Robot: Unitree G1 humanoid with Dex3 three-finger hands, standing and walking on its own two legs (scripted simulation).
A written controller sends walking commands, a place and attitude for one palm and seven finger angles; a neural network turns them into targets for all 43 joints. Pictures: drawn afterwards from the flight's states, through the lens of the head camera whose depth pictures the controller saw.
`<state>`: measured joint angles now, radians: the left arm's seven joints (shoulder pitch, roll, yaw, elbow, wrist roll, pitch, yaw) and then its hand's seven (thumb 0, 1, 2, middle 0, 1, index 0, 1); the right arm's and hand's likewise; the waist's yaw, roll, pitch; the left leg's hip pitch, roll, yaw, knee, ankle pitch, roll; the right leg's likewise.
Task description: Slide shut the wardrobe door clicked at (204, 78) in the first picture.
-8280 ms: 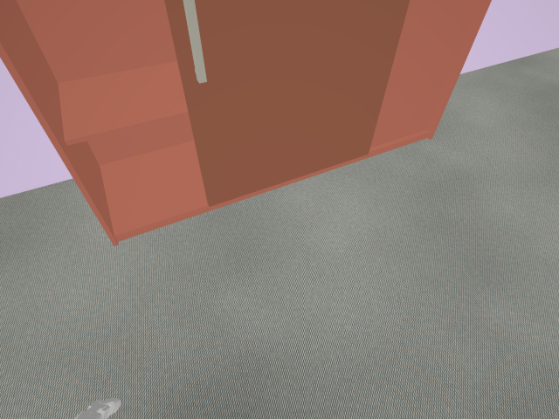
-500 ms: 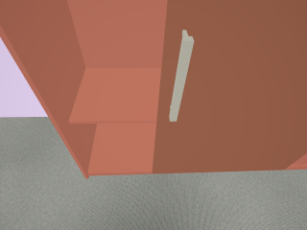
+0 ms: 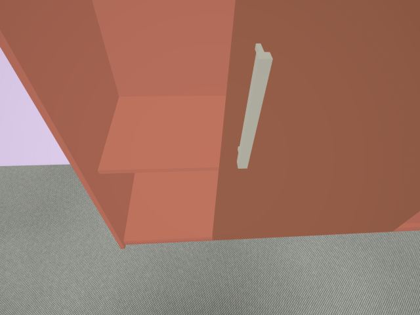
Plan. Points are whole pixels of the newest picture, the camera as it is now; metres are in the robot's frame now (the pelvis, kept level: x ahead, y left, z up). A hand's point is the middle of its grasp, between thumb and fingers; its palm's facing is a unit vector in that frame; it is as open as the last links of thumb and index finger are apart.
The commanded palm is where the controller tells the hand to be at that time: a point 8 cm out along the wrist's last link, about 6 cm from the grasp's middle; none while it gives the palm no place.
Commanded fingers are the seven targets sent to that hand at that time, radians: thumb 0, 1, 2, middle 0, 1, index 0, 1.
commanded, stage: look again from close up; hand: right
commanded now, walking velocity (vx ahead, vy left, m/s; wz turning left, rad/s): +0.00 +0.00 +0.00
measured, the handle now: (249, 114) +0.54 -0.06 +0.09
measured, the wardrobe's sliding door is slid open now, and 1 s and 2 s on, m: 0.43 0.43 0.43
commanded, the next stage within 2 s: shuffle to correct the standing spot in 0.32 s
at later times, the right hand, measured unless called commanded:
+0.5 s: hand out of the picture -0.03 -0.15 -0.17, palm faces +0.08 +0.98 -0.16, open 7.3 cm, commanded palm none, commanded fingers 0.00 -0.90 -0.90 0.20 0.30 0.20 0.30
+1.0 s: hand out of the picture +0.13 -0.16 -0.18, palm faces +0.00 +0.97 -0.26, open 7.3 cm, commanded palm none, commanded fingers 0.00 -0.90 -0.90 0.20 0.30 0.20 0.30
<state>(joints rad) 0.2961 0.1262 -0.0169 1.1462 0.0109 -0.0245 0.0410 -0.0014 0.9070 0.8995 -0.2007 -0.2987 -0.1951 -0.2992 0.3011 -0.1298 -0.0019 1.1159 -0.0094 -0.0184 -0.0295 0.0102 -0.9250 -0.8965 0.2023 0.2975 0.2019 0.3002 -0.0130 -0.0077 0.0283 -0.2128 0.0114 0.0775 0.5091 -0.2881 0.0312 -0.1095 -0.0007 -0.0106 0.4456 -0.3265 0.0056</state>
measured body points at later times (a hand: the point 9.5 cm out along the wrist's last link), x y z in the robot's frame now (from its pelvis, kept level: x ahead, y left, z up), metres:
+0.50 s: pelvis -0.01 +0.01 +0.00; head +0.00 +0.01 +0.45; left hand -0.03 +0.21 -0.16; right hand -0.03 -0.20 -0.16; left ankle -0.01 +0.10 -0.74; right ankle -0.05 -0.12 -0.74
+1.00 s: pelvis +0.07 +0.04 -0.01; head +0.11 +0.05 +0.43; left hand -0.03 +0.23 -0.17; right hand +0.13 -0.21 -0.16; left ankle +0.08 +0.12 -0.74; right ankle -0.04 -0.11 -0.70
